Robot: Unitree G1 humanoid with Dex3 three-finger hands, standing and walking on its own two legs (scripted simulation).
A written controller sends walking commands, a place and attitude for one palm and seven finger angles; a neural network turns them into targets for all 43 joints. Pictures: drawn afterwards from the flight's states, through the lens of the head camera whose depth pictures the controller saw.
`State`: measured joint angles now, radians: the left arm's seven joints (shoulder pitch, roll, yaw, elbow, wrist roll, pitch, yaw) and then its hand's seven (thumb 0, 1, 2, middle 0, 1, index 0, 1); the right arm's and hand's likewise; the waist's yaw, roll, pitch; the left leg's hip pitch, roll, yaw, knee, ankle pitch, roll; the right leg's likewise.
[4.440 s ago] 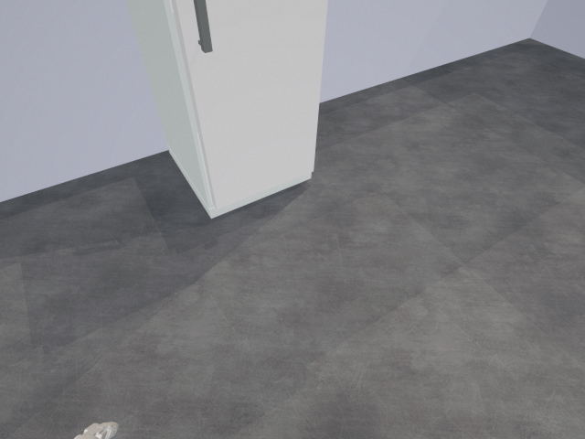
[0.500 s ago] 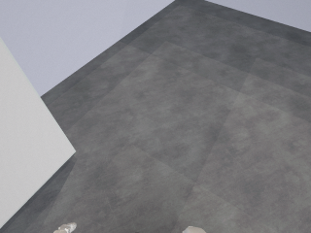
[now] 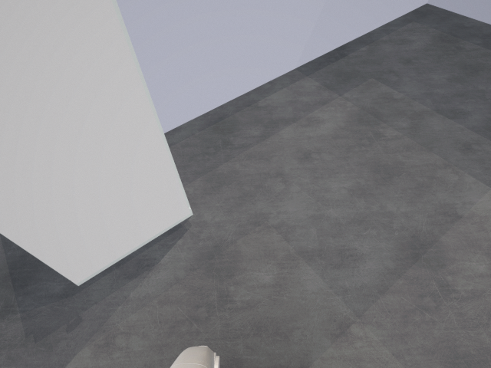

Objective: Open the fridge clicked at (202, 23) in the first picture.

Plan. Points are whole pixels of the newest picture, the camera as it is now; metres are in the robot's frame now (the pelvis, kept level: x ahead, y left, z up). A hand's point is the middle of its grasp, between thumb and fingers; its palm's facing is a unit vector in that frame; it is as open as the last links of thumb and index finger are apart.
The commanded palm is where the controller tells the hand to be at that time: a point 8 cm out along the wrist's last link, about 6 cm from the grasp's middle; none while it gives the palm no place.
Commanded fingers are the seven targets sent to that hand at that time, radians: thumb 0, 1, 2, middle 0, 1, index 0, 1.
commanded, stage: turn to face it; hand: left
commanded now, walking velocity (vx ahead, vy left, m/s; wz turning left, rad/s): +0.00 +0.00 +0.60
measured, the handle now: out of the picture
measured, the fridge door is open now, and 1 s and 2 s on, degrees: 0 0 0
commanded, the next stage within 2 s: take the last steps up to it in 0.98 s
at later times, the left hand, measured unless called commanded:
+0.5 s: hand out of the picture +0.05 +0.29 -0.16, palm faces +0.30 -0.92 -0.25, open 7.4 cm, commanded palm none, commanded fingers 0.00 0.90 0.90 -0.20 -0.30 -0.20 -0.30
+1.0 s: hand out of the picture -0.05 +0.20 -0.15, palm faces +0.54 -0.79 -0.29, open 7.4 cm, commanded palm none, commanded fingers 0.00 0.90 0.90 -0.20 -0.30 -0.20 -0.30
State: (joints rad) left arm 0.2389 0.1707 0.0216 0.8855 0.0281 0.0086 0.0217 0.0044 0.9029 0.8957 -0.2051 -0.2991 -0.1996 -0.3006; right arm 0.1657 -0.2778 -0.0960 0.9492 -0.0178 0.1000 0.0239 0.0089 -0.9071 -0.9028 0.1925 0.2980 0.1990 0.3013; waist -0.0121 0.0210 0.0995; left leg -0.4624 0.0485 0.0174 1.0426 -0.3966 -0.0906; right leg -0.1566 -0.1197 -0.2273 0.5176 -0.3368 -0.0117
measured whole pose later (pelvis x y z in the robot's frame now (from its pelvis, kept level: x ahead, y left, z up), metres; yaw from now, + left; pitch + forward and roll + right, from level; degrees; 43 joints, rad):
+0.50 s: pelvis +0.00 +0.05 +0.00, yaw +16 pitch +0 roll -1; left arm 0.13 0.27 0.07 0.88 0.02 0.06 0.01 0.01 0.91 0.90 -0.20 -0.30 -0.19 -0.30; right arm 0.17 -0.21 -0.05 0.91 -0.02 0.03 0.01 0.01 -0.90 -0.90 0.20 0.30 0.21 0.30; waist -0.01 -0.02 0.08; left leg -0.22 -0.05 -0.06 0.47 -0.24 0.05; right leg -0.46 -0.09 0.00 1.00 -0.39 0.12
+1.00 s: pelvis +0.00 -0.01 +0.00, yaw +34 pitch -2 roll +2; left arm 0.23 0.18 0.02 0.90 0.03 0.01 0.02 0.01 0.90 0.90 -0.20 -0.30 -0.20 -0.30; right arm 0.22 -0.27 -0.09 0.98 -0.02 0.10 0.02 0.01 -0.91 -0.90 0.19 0.30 0.20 0.30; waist -0.01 0.03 0.08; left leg -0.42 0.04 -0.03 1.05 -0.40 -0.08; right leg -0.19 -0.11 -0.17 0.50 -0.28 -0.01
